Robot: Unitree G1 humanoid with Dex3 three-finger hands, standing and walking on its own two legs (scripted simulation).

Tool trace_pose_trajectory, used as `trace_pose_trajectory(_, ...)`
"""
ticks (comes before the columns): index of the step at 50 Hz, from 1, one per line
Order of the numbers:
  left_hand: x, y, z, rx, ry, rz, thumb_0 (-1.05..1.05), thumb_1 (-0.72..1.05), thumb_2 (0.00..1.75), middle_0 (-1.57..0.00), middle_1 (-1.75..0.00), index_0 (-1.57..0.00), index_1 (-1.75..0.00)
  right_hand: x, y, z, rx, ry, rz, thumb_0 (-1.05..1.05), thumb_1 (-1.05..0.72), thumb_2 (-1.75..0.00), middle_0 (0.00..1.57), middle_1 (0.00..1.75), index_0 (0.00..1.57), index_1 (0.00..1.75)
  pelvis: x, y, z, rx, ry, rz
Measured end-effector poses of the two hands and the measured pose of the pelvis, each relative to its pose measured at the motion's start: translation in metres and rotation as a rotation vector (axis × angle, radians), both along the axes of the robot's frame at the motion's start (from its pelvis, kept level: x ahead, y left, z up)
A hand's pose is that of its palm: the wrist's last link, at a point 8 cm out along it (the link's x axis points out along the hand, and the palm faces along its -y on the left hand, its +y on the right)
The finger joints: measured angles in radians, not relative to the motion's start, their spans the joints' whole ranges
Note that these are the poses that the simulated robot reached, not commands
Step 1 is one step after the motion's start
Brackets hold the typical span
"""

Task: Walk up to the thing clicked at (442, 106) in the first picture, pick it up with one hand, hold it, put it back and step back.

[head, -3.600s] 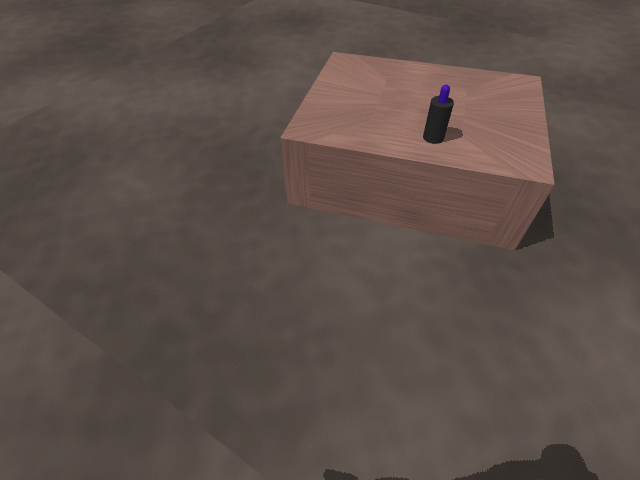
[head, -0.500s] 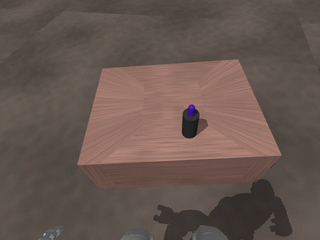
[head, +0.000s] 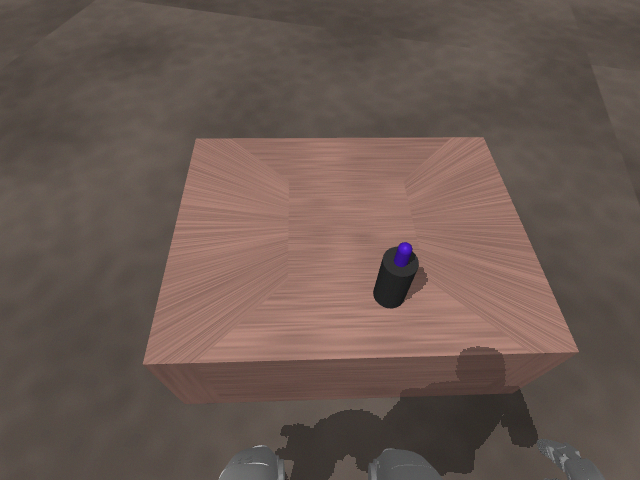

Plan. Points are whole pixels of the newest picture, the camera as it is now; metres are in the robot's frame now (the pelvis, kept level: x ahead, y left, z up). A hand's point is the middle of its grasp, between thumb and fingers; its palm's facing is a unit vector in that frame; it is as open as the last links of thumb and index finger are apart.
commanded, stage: walk up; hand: right
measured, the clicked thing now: (396, 272) +0.54 -0.16 -0.28
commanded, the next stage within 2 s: stand in 1.22 s
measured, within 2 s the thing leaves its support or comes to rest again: neither
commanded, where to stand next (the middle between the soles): +0.07 -0.02 m, yaw +2 degrees
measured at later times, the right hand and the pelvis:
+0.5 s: hand out of the picture +0.11 -0.28 -0.13, palm faces -0.02 +0.93 -0.36, open 7.4 cm; pelvis +0.02 -0.02 +0.02, yaw +0 degrees
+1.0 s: hand out of the picture +0.11 -0.26 -0.12, palm faces -0.02 +0.93 -0.36, open 7.4 cm; pelvis +0.03 -0.01 +0.03, yaw +0 degrees
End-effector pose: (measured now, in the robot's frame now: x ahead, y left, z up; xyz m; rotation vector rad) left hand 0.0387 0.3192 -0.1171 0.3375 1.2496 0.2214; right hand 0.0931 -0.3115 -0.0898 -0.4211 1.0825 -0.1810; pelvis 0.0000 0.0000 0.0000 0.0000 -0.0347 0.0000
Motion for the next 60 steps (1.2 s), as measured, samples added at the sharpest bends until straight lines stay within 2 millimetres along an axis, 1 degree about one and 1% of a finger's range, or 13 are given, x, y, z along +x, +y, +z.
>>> trace_pose_trajectory(2,0.005,-0.003,-0.001,0.007,0.001,0.002,0.01,0.91,0.90,-0.20,-0.30,-0.20,-0.30,0.003,-0.003,-0.007,0.007,0.007,-0.010,0.00,-0.90,-0.89,0.20,0.30,0.21,0.30,0.003,-0.002,-0.003,-0.006,-0.003,-0.002)
trace_pose_trajectory(5,0.014,-0.009,0.003,0.005,-0.003,0.001,0.01,0.91,0.90,-0.20,-0.30,-0.20,-0.30,0.007,-0.002,-0.012,0.027,0.023,-0.037,0.00,-0.90,-0.89,0.20,0.30,0.20,0.30,0.007,-0.006,-0.001,-0.007,-0.005,0.000)
trace_pose_trajectory(10,0.037,-0.019,0.012,-0.008,-0.034,-0.010,0.01,0.91,0.90,-0.20,-0.30,-0.20,-0.30,0.009,0.000,-0.016,0.058,0.047,-0.043,0.00,-0.90,-0.89,0.20,0.30,0.20,0.30,0.013,-0.009,0.006,0.004,-0.003,-0.002)
trace_pose_trajectory(18,0.075,-0.033,0.025,-0.026,-0.096,-0.028,0.01,0.91,0.90,-0.20,-0.30,-0.20,-0.30,0.010,-0.003,-0.011,0.072,0.071,-0.060,0.00,-0.90,-0.89,0.20,0.30,0.20,0.30,0.019,-0.014,0.017,0.007,-0.009,-0.003)
trace_pose_trajectory(22,0.087,-0.039,0.029,-0.037,-0.110,-0.031,0.01,0.91,0.90,-0.20,-0.30,-0.20,-0.30,0.009,-0.006,-0.006,0.067,0.082,-0.071,0.00,-0.90,-0.89,0.20,0.30,0.20,0.30,0.020,-0.016,0.021,0.006,-0.010,-0.003)
trace_pose_trajectory(25,0.092,-0.042,0.031,-0.046,-0.113,-0.032,0.01,0.91,0.90,-0.20,-0.30,-0.20,-0.30,0.007,-0.009,-0.002,0.061,0.090,-0.079,0.00,-0.90,-0.89,0.20,0.30,0.20,0.30,0.021,-0.017,0.024,0.004,-0.009,-0.004)
trace_pose_trajectory(31,0.091,-0.044,0.031,-0.059,-0.093,-0.025,0.00,0.91,0.90,-0.20,-0.30,-0.20,-0.30,0.003,-0.013,0.003,0.049,0.107,-0.094,0.00,-0.90,-0.89,0.20,0.30,0.20,0.30,0.024,-0.017,0.028,0.001,-0.007,-0.006)
trace_pose_trajectory(41,0.076,-0.039,0.026,-0.065,-0.034,0.001,0.01,0.91,0.90,-0.20,-0.30,-0.20,-0.30,0.002,-0.007,0.005,0.046,0.128,-0.101,0.00,-0.91,-0.89,0.20,0.30,0.20,0.30,0.029,-0.013,0.030,-0.003,0.000,-0.007)
trace_pose_trajectory(48,0.068,-0.033,0.024,-0.065,-0.009,0.019,0.01,0.91,0.90,-0.20,-0.30,-0.20,-0.30,0.009,0.001,0.005,0.054,0.123,-0.097,0.00,-0.90,-0.89,0.20,0.30,0.20,0.30,0.033,-0.009,0.031,-0.003,0.002,-0.008)
trace_pose_trajectory(60,0.067,-0.027,0.024,-0.060,0.000,0.026,0.01,0.91,0.90,-0.20,-0.30,-0.20,-0.30,0.026,0.012,0.005,0.067,0.099,-0.085,0.00,-0.90,-0.89,0.20,0.30,0.20,0.30,0.038,-0.004,0.032,-0.002,0.007,-0.005)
